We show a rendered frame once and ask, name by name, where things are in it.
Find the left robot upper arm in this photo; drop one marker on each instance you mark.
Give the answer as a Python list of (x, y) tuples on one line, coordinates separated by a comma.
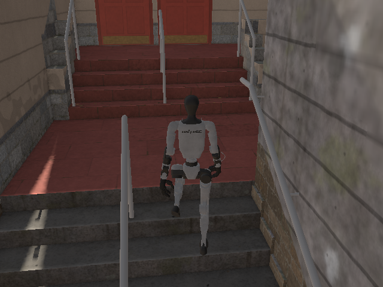
[(170, 139)]

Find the right robot upper arm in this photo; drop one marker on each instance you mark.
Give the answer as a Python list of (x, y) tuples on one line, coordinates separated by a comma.
[(210, 126)]

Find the robot right hand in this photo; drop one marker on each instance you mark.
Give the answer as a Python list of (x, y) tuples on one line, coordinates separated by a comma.
[(217, 169)]

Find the robot left shin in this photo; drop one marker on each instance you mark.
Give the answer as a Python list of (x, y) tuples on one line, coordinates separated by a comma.
[(178, 191)]

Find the left robot forearm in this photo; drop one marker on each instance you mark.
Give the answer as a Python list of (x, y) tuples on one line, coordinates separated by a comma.
[(165, 165)]

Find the right robot forearm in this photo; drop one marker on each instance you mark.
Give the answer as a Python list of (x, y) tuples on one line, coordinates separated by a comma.
[(216, 158)]

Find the robot left hand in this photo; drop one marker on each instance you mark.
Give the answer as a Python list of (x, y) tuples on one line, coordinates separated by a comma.
[(163, 187)]

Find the robot shin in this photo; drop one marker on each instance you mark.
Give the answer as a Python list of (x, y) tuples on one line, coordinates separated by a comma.
[(204, 222), (178, 191)]

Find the robot right shin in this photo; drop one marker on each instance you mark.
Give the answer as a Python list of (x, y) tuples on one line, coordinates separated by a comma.
[(204, 222)]

